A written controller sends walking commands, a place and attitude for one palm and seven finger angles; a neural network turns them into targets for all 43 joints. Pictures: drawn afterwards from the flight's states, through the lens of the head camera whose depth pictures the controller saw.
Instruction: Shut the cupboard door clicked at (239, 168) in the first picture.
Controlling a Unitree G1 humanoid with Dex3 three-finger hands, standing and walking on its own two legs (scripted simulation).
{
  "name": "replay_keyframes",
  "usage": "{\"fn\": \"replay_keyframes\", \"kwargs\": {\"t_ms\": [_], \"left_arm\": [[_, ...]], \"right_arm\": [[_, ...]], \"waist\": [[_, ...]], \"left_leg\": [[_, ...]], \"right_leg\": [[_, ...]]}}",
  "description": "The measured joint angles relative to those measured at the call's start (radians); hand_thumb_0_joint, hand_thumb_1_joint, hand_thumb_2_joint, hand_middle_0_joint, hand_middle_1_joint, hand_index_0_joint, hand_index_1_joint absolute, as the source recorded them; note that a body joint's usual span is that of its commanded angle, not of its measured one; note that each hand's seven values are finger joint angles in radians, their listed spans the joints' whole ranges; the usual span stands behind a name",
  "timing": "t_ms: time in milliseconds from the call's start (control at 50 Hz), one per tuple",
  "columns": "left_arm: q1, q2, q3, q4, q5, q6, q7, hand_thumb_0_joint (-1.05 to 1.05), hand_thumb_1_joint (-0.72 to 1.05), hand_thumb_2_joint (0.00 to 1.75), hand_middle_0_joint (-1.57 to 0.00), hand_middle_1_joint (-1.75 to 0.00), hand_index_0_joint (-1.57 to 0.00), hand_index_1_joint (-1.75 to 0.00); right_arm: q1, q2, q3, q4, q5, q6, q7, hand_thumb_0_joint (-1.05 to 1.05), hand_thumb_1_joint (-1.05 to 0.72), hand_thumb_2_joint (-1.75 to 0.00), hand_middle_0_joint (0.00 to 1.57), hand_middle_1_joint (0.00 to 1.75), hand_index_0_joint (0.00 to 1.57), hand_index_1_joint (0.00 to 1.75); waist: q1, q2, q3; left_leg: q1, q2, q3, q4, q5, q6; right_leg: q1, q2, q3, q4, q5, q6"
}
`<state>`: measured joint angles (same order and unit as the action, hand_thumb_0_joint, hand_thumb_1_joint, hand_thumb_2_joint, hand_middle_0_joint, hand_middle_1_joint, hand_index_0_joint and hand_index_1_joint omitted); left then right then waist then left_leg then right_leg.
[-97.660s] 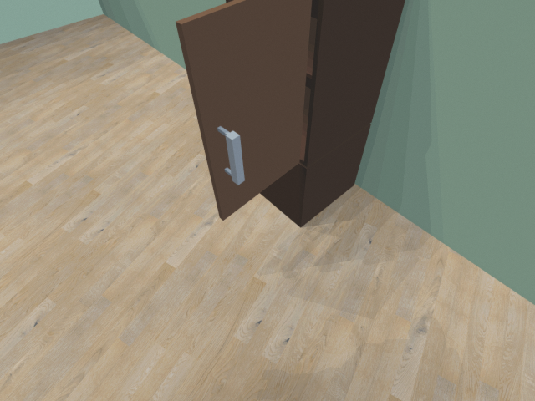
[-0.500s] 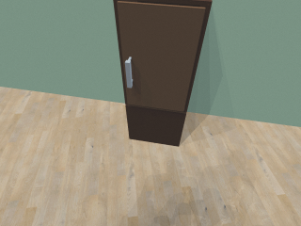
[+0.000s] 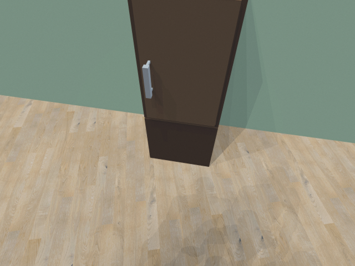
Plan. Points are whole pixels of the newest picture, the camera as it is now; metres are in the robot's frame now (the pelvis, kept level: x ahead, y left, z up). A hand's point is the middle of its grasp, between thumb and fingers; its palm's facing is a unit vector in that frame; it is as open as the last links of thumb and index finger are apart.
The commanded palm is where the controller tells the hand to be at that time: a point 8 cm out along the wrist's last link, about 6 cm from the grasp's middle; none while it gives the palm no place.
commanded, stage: look to check the result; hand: left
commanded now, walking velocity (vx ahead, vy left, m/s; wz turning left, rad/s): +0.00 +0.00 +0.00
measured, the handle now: (148, 79) +0.85 +0.17 -0.08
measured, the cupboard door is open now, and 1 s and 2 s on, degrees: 0 0 0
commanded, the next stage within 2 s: stand and wait in 0.36 s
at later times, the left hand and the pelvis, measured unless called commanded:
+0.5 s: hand out of the picture +0.02 +0.17 -0.18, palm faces +0.03 -0.98 -0.21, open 7.4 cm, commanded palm none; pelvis +0.02 -0.02 +0.00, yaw +0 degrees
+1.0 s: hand out of the picture +0.02 +0.15 -0.18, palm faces +0.04 -0.98 -0.21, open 7.4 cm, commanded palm none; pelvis +0.04 -0.03 +0.00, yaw +0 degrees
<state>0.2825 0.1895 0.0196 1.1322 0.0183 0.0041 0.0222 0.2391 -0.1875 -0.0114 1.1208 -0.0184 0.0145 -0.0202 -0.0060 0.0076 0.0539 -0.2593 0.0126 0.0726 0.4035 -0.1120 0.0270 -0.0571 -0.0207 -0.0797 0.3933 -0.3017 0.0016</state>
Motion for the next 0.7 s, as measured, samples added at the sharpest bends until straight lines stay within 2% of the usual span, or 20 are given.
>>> {"fn": "replay_keyframes", "kwargs": {"t_ms": [340,700], "left_arm": [[-0.014,-0.009,-0.006,0.006,-0.001,-0.004,0.002,0.00,0.90,0.90,-0.20,-0.30,-0.20,-0.30],[-0.014,-0.015,-0.004,0.003,-0.002,-0.005,0.007,0.00,0.90,0.90,-0.20,-0.30,-0.20,-0.30]], "right_arm": [[-0.046,-0.004,0.008,0.002,0.001,-0.004,-0.003,0.00,-0.91,-0.90,0.20,0.30,0.20,0.30],[-0.035,0.001,0.013,0.011,0.001,-0.004,-0.009,0.00,-0.91,-0.90,0.20,0.30,0.20,0.30]], "waist": [[0.009,-0.006,0.006],[0.008,-0.009,0.001]], "left_leg": [[0.022,0.004,-0.010,0.001,-0.024,-0.015],[0.043,0.011,-0.011,0.004,-0.048,-0.030]], "right_leg": [[0.039,0.008,-0.008,-0.030,-0.012,-0.011],[0.069,0.015,-0.007,-0.049,-0.025,-0.022]]}}
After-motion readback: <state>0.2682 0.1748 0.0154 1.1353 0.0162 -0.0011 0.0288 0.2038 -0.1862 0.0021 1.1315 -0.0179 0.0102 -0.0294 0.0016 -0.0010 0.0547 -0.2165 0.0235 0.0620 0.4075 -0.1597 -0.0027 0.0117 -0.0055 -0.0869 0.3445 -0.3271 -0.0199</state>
